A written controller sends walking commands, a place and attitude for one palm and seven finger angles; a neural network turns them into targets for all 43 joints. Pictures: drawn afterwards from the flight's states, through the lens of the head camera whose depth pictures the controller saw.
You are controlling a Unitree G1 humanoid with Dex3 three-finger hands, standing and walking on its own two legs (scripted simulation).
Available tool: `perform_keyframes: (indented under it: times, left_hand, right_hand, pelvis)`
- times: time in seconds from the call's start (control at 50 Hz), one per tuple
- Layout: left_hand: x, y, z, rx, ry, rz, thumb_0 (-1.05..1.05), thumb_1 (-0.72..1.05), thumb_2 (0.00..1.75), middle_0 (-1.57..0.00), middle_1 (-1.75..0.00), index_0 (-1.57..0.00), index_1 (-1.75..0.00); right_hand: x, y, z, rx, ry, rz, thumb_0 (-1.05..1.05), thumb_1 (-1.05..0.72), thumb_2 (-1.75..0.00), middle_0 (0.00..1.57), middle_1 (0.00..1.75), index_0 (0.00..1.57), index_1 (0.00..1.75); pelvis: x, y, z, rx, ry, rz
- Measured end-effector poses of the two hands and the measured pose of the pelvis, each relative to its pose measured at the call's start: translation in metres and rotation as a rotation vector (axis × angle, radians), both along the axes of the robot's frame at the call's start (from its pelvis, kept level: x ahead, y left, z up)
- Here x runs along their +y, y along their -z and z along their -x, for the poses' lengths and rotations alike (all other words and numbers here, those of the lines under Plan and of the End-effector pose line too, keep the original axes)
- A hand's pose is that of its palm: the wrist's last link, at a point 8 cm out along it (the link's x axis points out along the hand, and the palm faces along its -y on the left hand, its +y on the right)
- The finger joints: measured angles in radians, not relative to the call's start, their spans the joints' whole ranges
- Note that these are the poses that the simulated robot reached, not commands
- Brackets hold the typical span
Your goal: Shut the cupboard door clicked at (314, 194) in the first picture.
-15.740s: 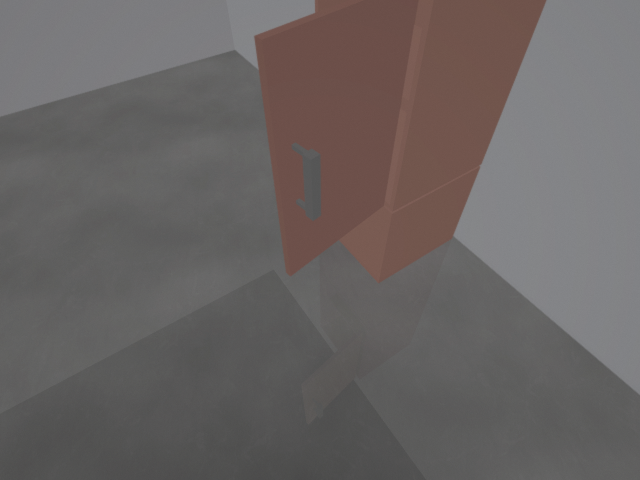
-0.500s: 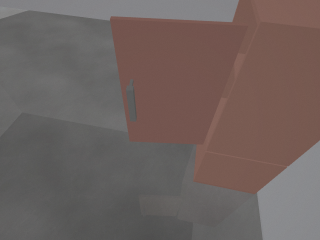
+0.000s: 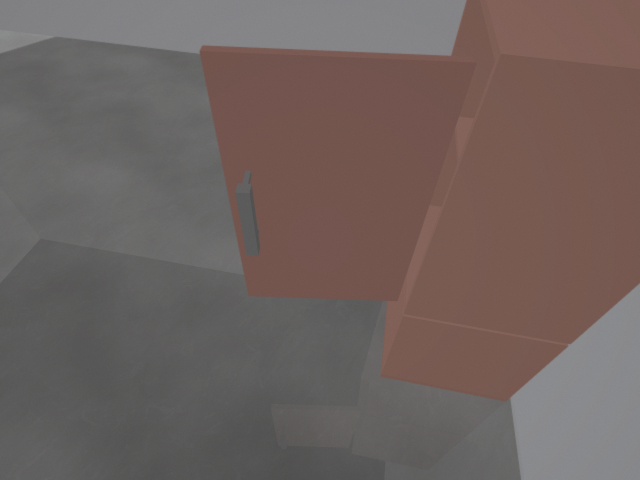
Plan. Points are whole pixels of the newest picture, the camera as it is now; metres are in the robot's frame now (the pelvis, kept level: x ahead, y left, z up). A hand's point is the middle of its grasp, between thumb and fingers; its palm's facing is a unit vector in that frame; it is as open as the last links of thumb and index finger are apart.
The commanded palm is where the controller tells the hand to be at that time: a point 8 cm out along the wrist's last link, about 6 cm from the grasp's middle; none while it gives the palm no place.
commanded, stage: shuffle to correct the standing spot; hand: left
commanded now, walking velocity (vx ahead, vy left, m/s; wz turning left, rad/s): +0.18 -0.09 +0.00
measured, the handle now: (250, 214) +0.55 +0.16 -0.03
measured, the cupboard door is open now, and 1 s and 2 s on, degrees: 100 100 100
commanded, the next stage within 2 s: come to a stop and stand still in 0.30 s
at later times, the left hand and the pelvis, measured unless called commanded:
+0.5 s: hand (219, 464) +0.18 +0.16 -0.18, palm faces +0.08 -0.97 -0.24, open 7.3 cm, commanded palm none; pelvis +0.11 -0.05 -0.02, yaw +3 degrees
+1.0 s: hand (228, 478) +0.16 +0.14 -0.17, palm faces +0.10 -0.96 -0.28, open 7.4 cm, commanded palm none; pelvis +0.12 -0.06 +0.00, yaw +3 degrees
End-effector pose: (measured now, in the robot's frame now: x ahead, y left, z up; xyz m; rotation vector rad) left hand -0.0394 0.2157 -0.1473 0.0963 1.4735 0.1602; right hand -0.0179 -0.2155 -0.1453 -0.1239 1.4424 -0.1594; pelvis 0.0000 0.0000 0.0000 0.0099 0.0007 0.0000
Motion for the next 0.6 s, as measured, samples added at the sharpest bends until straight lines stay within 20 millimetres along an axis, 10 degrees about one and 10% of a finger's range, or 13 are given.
perform_keyframes:
  times: [0.22, 0.44, 0.6]
  left_hand:
    - [0.000, 0.015, -0.021, 0.078, -0.032, 0.016, 0.00, 0.91, 0.90, -0.20, -0.29, -0.20, -0.30]
    - [-0.002, -0.005, -0.180, -0.195, 0.025, -0.055, 0.02, 0.94, 0.90, -0.20, -0.29, -0.20, -0.30]
    - [-0.029, 0.001, -0.222, -0.236, 0.024, -0.076, 0.00, 0.92, 0.90, -0.19, -0.29, -0.20, -0.30]
  right_hand:
    - [0.004, 0.005, -0.037, -0.003, -0.006, 0.031, 0.00, -0.91, -0.90, 0.20, 0.30, 0.20, 0.30]
    - [-0.019, 0.000, -0.030, 0.181, 0.017, -0.017, 0.00, -0.90, -0.90, 0.20, 0.30, 0.20, 0.30]
    - [-0.071, 0.012, -0.116, 0.076, -0.010, 0.046, 0.00, -0.91, -0.90, 0.20, 0.30, 0.20, 0.30]
  pelvis:
    - [0.003, 0.012, -0.044, 0.008, -0.018, 0.004]
    - [-0.031, 0.007, -0.094, -0.004, -0.035, 0.024]
    - [-0.050, 0.014, -0.122, -0.022, -0.062, 0.035]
